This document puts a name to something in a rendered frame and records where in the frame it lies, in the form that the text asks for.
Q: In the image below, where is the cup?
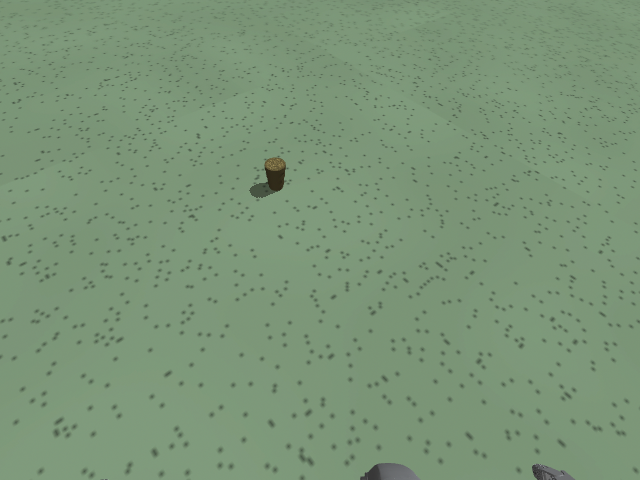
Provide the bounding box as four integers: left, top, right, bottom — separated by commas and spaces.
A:
265, 157, 286, 191

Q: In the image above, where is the right robot hand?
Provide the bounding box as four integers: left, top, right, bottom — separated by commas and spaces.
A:
532, 464, 575, 480

